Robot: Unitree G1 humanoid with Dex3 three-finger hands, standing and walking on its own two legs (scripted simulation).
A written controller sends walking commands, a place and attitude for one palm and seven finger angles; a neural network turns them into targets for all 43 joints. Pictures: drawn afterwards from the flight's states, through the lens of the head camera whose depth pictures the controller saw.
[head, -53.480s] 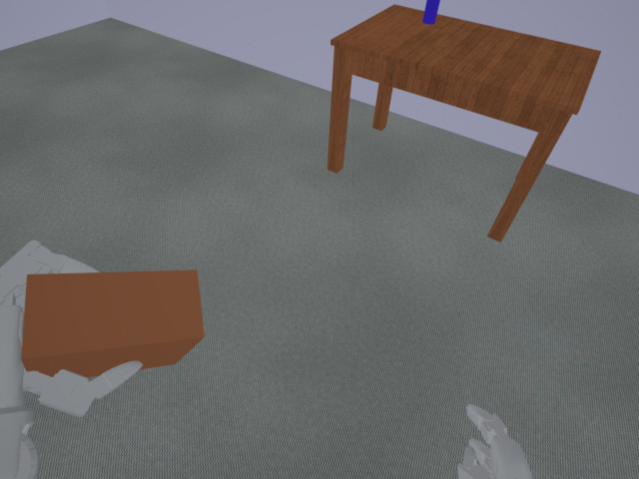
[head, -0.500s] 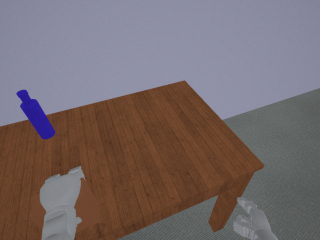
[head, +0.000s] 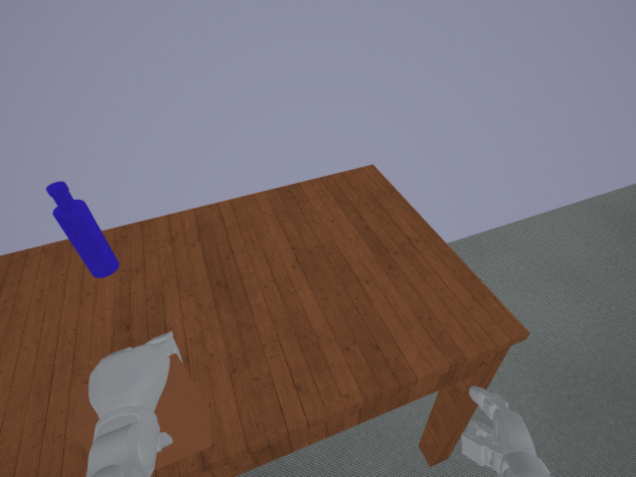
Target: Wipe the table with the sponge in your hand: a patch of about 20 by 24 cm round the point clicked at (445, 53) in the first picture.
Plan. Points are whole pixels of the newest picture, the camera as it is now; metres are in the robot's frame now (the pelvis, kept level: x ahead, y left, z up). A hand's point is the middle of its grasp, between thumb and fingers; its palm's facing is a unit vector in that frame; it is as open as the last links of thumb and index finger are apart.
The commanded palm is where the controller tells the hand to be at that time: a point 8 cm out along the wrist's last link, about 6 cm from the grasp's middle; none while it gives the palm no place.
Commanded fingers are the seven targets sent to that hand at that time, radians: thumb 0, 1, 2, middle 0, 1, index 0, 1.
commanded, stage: lift the sponge slowly off the table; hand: left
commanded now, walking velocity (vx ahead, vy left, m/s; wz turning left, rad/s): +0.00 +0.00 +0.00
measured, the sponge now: (156, 427) +0.18 +0.27 -0.06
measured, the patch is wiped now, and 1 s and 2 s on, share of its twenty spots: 1.00 1.00 1.00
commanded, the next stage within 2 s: bring the sponge back beside the body in 1.54 s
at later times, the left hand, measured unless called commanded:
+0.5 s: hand (151, 380) +0.21 +0.26 +0.02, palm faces -0.03 -0.17 -0.99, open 10.7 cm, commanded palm +0.18 +0.25 +0.10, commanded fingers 0.00 0.10 1.30 -1.20 -1.60 -1.20 -1.60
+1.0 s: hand (140, 368) +0.21 +0.26 +0.06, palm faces +0.03 -0.17 -0.98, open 10.7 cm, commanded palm +0.18 +0.25 +0.13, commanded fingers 0.00 0.10 1.30 -1.20 -1.60 -1.20 -1.60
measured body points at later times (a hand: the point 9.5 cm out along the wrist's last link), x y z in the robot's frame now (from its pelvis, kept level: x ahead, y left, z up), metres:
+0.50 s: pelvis +0.00 -0.01 +0.01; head -0.03 -0.04 +0.45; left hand +0.21 +0.26 +0.08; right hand +0.26 -0.20 -0.06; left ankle +0.02 +0.10 -0.73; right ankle -0.01 -0.11 -0.73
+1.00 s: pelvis +0.00 -0.01 +0.01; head -0.04 -0.05 +0.46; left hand +0.20 +0.26 +0.12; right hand +0.26 -0.20 -0.06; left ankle +0.02 +0.10 -0.73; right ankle -0.01 -0.11 -0.73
